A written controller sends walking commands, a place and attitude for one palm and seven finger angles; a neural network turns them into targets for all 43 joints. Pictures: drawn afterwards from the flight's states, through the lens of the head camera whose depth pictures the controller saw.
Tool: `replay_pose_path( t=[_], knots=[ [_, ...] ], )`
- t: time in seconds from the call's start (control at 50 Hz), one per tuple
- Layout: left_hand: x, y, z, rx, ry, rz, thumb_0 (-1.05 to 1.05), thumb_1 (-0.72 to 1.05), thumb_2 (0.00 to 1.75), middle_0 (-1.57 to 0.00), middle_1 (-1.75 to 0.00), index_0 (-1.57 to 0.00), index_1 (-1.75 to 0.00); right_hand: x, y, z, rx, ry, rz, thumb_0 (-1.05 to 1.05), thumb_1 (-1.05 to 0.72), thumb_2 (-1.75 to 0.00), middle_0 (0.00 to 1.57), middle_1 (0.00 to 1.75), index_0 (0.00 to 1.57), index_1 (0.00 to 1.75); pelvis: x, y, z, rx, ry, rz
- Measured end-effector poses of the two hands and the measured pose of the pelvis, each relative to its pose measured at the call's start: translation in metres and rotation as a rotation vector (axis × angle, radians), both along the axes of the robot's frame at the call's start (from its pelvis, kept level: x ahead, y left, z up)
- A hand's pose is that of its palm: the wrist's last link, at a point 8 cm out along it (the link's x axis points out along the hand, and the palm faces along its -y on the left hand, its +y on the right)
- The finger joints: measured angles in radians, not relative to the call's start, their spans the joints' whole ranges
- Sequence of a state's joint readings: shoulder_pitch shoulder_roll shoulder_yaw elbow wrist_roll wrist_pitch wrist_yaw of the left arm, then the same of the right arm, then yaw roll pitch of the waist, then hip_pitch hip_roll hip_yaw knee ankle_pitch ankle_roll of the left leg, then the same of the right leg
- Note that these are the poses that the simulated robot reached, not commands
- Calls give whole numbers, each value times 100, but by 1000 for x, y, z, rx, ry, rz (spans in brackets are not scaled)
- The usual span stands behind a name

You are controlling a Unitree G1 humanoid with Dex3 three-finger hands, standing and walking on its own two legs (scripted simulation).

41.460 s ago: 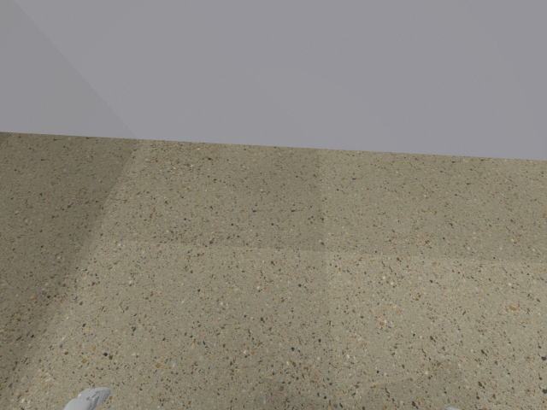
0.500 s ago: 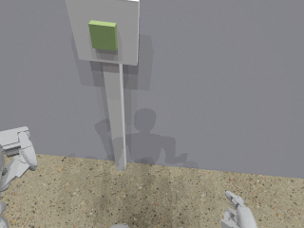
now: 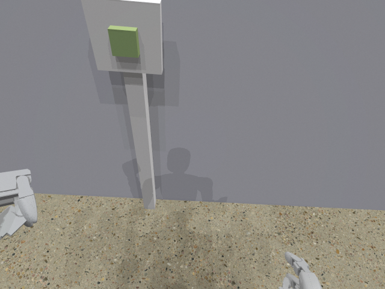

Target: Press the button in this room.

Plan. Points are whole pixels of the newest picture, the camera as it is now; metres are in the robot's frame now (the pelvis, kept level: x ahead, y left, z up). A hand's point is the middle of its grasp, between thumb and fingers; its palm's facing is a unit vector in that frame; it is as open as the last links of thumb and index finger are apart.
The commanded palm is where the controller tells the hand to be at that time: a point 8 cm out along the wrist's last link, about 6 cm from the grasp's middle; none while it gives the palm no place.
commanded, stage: stop stepping back and stand still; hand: left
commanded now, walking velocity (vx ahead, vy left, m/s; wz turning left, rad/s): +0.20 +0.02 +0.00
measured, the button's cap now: (124, 41) +0.66 +0.23 +0.21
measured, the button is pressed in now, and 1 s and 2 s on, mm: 0 0 0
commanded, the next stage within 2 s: let the arm hang, fingers relaxed in 1.60 s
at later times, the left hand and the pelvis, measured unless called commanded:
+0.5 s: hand out of the picture +0.09 +0.26 +0.17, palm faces +0.48 -0.81 -0.34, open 3.1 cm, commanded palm +0.02 +0.29 +0.19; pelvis -0.10 +0.01 +0.00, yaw +2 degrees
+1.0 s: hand out of the picture +0.09 +0.25 +0.17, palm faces +0.43 -0.81 -0.41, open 3.1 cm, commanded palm +0.04 +0.29 +0.19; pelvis -0.08 +0.00 +0.01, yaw +3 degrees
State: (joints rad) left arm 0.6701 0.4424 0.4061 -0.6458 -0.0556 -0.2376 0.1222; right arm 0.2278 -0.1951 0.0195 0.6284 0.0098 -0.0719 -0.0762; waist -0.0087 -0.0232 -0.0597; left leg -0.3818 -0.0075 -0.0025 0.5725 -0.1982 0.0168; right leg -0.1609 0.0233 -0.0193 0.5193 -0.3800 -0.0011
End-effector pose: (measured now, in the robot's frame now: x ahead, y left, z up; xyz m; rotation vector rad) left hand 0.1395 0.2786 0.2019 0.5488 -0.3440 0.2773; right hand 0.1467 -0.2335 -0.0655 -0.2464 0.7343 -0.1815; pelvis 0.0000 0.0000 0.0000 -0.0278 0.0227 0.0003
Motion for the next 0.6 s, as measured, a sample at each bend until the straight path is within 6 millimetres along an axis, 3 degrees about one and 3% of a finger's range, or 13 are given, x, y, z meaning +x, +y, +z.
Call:
replay_pose_path(
  t=[0.08, 0.14, 0.24, 0.32, 0.46, 0.6],
  knots=[
    [-14, 12, -15, -62, 40, 69, 2, 89, 90, -131, -150, -131, -150, -16, -4, 10, -8, -51, -4, 2, -90, -90, 20, 30, 20, 30, -23, 2, 3, 26, -33, -13],
    [-30, 7, -22, -91, 78, 79, 2, 89, 90, -131, -150, -131, -150, -31, -4, 16, -1, -97, 5, 2, -90, -90, 20, 30, 20, 30, -42, 0, 5, 22, -50, -6],
    [-71, -8, -12, -85, 55, 60, 2, 89, 90, -131, -150, -131, -150, -59, -3, 18, 6, -82, 33, 2, -90, -90, 20, 30, 20, 30, -66, -7, 9, 9, -59, 23],
    [-97, -4, -3, -81, -27, 72, 2, 89, 90, -131, -150, -131, -150, -80, -7, 14, -24, -27, 36, 2, -90, -90, 20, 30, 20, 30, -76, -5, 8, 23, -55, 4],
    [-95, 24, -20, -131, -81, 147, 2, 89, 90, -131, -150, -131, -150, -102, 0, -1, -44, -26, 14, 2, -90, -90, 20, 30, 20, 30, -97, 9, -4, 12, -63, 36],
    [-103, -1, -8, -50, 1, 67, 2, 89, 90, -131, -150, -131, -150, -124, 22, -2, 74, -11, 39, 2, -90, -90, 20, 30, 20, 30, -101, -4, 6, 16, -62, 35]
  ],
)
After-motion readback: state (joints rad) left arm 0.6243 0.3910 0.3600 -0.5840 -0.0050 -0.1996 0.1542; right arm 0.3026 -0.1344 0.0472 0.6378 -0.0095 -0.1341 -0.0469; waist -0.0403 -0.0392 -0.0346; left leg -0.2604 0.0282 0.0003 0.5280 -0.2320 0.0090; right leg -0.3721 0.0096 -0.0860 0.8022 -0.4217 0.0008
